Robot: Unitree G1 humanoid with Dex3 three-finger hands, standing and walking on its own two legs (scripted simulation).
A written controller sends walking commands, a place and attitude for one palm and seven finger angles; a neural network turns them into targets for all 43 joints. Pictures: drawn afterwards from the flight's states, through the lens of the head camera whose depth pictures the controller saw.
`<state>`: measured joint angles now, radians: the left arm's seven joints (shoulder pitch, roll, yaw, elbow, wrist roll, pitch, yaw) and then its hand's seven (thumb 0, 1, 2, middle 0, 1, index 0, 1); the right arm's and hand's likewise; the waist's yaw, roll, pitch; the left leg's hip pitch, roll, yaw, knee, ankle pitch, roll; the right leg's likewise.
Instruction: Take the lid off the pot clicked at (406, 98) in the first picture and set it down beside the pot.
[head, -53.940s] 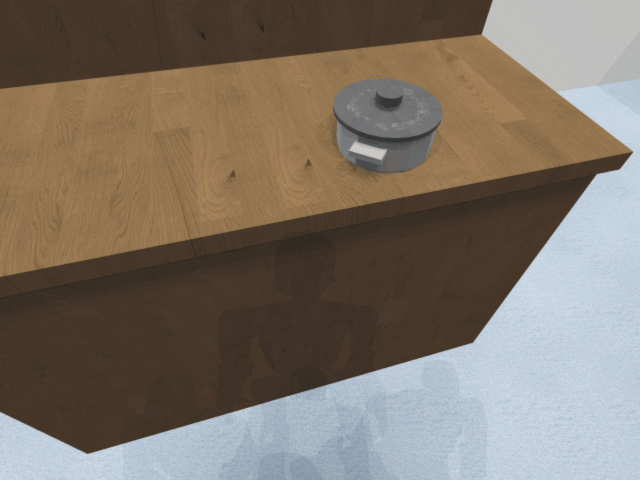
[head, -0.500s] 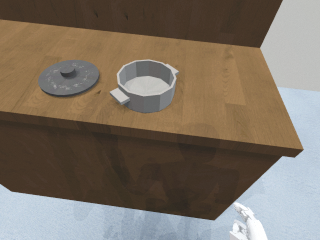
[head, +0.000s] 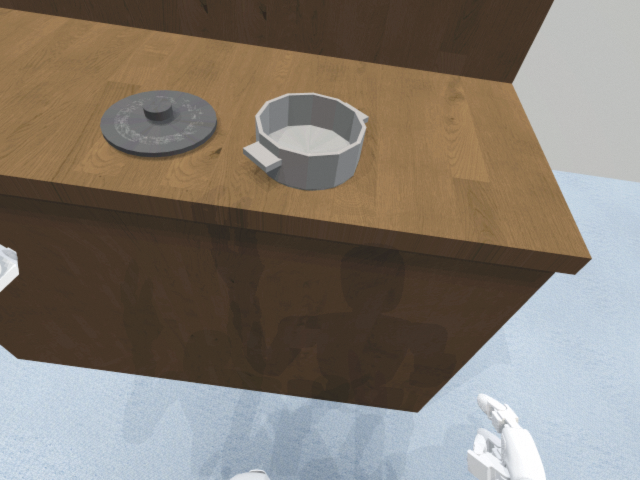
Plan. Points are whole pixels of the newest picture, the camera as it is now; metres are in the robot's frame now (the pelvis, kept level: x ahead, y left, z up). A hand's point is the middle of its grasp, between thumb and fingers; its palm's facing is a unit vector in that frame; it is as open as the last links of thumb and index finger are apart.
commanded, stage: step back with the hand held close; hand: left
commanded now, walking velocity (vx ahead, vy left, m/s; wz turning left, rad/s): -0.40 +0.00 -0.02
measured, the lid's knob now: (158, 109) +0.61 +0.29 +0.11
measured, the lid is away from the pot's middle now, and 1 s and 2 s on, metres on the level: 0.25 0.25 0.25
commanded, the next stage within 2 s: stop stepping back and stand still in 0.30 s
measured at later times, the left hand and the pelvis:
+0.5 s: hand out of the picture +0.05 +0.23 +0.31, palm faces +0.37 -0.88 -0.28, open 7.4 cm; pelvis -0.14 +0.03 +0.00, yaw -4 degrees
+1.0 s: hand out of the picture -0.05 +0.32 +0.32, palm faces +0.53 -0.84 -0.11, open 7.4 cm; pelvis -0.25 +0.07 +0.00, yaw -2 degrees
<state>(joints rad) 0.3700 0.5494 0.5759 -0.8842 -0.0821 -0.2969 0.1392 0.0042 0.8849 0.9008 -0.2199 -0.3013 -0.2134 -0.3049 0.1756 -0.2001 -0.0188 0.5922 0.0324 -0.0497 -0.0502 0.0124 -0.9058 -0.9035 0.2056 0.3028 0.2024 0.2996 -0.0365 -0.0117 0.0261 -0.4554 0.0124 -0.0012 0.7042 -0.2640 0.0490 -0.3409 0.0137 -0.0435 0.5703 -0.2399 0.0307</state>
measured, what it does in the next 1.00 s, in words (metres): walks backwards: right foot, then left foot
